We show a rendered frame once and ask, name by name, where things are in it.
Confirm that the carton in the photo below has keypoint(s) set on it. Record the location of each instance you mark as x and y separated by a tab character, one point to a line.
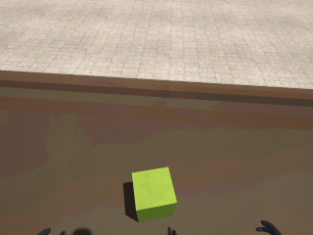
153	193

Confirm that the robot right hand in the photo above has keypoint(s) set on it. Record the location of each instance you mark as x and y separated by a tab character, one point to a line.
269	228

